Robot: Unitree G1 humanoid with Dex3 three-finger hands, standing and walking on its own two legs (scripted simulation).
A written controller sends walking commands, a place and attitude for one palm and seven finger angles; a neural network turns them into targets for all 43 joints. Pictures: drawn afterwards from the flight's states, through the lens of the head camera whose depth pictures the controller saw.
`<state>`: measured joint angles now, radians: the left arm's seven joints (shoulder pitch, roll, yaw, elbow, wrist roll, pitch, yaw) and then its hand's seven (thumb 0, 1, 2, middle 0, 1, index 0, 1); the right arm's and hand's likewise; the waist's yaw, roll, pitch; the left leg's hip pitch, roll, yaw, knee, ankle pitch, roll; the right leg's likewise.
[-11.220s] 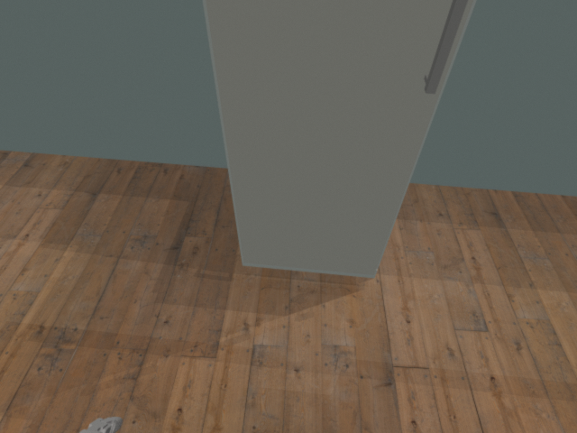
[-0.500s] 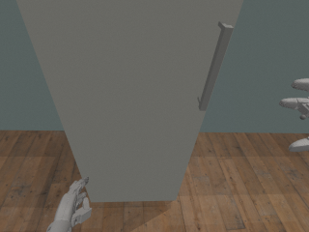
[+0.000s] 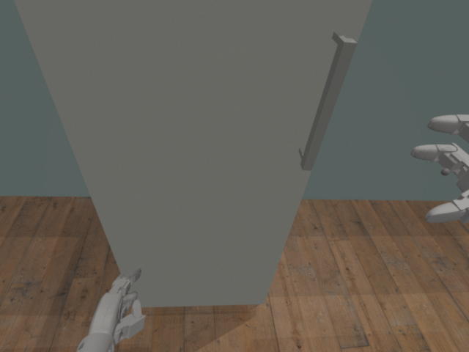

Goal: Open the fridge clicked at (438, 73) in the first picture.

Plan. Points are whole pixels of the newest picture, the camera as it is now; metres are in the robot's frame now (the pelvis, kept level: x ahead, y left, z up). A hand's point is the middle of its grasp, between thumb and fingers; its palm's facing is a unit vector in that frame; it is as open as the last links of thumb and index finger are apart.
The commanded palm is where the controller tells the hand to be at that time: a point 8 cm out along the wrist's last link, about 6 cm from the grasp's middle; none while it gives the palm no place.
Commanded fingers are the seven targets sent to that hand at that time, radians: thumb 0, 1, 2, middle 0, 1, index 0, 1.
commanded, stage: move the hooked fingers beside the handle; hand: right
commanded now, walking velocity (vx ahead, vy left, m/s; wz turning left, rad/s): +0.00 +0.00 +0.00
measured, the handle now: (320, 108) +0.47 -0.14 +0.23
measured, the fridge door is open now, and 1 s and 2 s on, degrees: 0 0 0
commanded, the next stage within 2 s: none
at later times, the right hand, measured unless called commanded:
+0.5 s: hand (418, 152) +0.34 -0.26 +0.24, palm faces +0.03 +1.00 -0.08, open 13.9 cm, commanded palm +0.30 -0.29 +0.25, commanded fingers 0.00 0.50 -0.30 0.30 1.20 0.30 1.20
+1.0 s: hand (385, 136) +0.38 -0.22 +0.24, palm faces +0.01 +1.00 -0.04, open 13.9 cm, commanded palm +0.35 -0.27 +0.24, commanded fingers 0.00 0.50 -0.30 0.30 1.20 0.30 1.20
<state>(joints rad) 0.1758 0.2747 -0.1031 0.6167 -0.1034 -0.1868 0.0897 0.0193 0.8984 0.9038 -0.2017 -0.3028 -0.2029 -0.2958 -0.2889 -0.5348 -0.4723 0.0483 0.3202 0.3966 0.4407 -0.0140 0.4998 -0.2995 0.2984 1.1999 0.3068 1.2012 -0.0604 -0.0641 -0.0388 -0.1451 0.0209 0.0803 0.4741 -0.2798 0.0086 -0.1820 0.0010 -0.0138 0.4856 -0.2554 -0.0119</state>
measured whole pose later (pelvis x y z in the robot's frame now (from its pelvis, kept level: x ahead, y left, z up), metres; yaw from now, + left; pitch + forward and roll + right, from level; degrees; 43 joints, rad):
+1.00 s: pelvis +0.01 +0.00 +0.00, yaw +1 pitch -1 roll +0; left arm 0.20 0.26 -0.08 0.62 -0.10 -0.12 0.09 0.02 0.90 0.90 -0.20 -0.30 -0.20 -0.30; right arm -0.52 -0.46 -0.36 0.30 0.25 0.36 0.30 -0.01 0.50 -0.30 0.30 1.20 0.31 1.20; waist -0.01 -0.05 -0.05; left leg -0.16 0.02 0.06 0.45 -0.27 0.01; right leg -0.19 0.00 -0.04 0.45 -0.25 -0.01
